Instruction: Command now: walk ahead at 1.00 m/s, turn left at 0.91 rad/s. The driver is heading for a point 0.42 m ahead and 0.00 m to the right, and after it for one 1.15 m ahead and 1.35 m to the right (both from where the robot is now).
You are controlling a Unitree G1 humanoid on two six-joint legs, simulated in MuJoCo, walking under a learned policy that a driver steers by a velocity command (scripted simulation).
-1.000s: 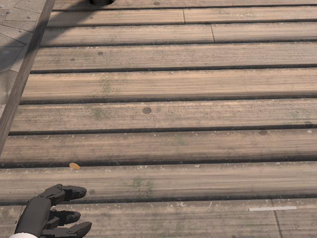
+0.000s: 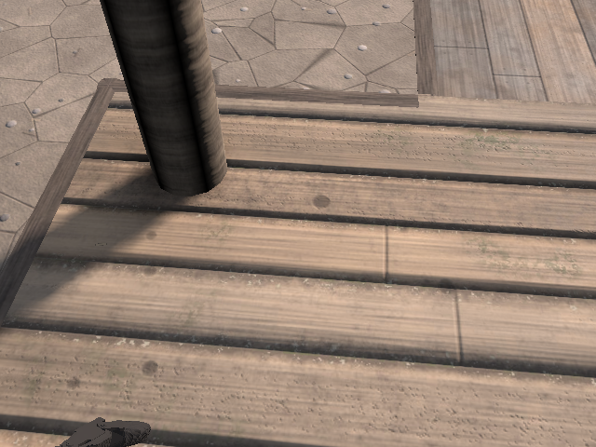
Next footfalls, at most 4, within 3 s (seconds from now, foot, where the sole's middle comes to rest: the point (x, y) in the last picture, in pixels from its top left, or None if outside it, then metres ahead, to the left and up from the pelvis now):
0.32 left None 0.47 0.12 -0.76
0.74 right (333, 353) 0.68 -0.09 -0.76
1.26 left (260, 321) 0.78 0.08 -0.76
1.76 right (327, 413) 0.54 -0.06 -0.76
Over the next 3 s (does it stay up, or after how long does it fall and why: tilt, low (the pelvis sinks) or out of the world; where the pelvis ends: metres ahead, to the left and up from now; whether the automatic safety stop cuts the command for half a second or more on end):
stays up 0.82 -0.69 0.01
